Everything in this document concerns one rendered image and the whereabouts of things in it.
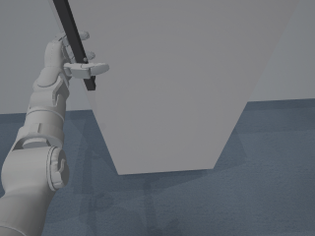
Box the fridge door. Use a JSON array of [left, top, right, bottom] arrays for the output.
[[48, 0, 300, 175]]

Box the robot left hand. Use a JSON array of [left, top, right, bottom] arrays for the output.
[[44, 29, 109, 81]]

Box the handle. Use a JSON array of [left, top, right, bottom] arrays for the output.
[[53, 0, 96, 91]]

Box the left robot forearm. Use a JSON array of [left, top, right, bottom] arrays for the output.
[[1, 66, 70, 192]]

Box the robot left upper arm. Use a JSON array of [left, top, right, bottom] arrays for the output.
[[0, 146, 70, 236]]

